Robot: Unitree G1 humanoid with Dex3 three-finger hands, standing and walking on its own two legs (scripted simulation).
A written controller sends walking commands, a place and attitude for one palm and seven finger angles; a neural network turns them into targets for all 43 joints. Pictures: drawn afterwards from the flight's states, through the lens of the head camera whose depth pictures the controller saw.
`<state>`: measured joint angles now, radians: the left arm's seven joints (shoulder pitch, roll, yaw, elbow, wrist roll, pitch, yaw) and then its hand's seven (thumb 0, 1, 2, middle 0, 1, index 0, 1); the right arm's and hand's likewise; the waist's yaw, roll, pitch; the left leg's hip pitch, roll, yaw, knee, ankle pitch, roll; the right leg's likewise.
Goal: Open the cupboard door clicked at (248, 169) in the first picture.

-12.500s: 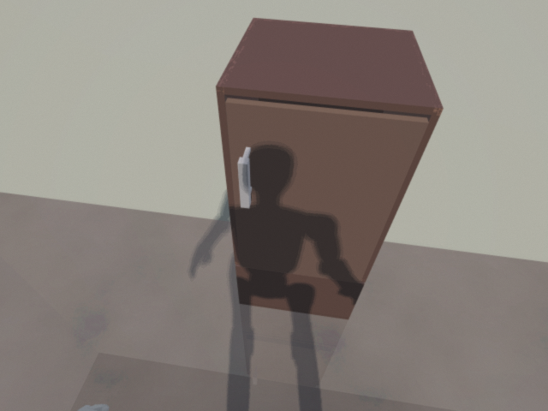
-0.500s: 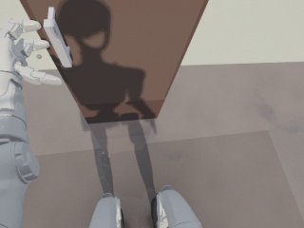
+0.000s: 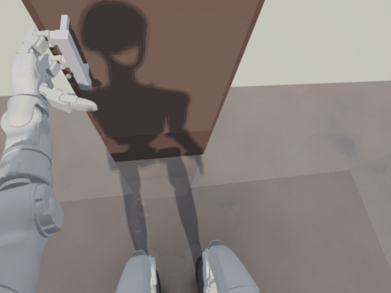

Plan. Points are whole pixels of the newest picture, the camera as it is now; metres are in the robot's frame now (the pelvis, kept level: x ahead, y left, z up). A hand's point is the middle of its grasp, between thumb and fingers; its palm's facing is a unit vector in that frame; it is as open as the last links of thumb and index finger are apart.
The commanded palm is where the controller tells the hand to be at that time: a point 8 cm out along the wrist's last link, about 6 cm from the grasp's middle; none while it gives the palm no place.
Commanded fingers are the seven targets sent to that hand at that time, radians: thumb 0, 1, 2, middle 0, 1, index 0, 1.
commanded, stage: slide the fingers in behind the handle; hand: left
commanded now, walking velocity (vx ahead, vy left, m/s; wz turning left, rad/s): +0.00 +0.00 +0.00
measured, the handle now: (76, 55) +0.57 +0.19 +0.06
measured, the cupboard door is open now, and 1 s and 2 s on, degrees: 0 0 3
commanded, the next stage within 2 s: close the thumb around the handle in 0.84 s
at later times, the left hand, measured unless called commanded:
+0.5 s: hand (81, 77) +0.52 +0.18 +0.05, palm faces +0.02 -1.00 -0.02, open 13.9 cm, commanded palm +0.50 +0.21 +0.06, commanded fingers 0.00 -0.50 0.30 -0.30 -1.20 -0.30 -1.20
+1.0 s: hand (81, 77) +0.52 +0.18 +0.06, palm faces +0.03 -1.00 -0.02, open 13.9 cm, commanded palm +0.50 +0.21 +0.06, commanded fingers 0.00 -0.28 0.40 -0.32 -1.22 -0.32 -1.22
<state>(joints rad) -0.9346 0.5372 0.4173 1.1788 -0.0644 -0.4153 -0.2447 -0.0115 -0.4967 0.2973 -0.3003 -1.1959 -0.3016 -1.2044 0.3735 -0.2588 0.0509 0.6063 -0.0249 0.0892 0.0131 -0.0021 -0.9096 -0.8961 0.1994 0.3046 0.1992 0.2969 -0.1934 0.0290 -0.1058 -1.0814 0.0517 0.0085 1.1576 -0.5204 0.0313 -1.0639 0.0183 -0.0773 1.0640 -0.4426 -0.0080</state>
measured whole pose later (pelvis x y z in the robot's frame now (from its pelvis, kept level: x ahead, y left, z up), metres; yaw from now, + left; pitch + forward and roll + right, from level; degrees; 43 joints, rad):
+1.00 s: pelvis +0.00 +0.00 +0.00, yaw +0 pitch +25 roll -4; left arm -0.94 0.47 0.37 1.19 -0.05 -0.45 -0.16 -0.01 -0.49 0.30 -0.30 -1.20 -0.30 -1.21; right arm 0.38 -0.25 0.04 0.62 -0.04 0.08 0.02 0.00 -0.91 -0.90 0.20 0.30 0.20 0.30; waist -0.19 0.04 -0.11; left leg -1.08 0.04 0.01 1.16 -0.52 0.04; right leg -1.06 0.01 -0.07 1.07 -0.45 0.00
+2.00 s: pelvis +0.01 +0.00 +0.01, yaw +0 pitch +24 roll -2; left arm -0.78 0.39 0.35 1.03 -0.09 -0.44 -0.13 0.01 0.78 0.79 -0.39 -1.35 -0.36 -1.35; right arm 0.39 -0.25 0.02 0.60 -0.02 0.09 0.03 0.00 -0.91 -0.90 0.20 0.30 0.20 0.30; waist -0.16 0.04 -0.12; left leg -1.01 0.05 0.03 1.11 -0.52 0.02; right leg -1.01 0.02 -0.05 1.04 -0.45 -0.01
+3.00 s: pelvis +0.01 -0.06 +0.02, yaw +5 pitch +13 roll +1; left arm 0.03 -0.10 -0.27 0.26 0.10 -0.28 0.60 0.02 0.63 0.76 -0.35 -1.31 -0.39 -1.35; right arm 0.15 -0.17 0.00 0.60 -0.08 -0.07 0.03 0.01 -0.91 -0.90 0.20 0.30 0.20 0.30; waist -0.01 0.03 -0.16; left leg -0.78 0.02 -0.04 1.02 -0.48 -0.05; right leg -0.79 -0.01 -0.12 1.04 -0.49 -0.09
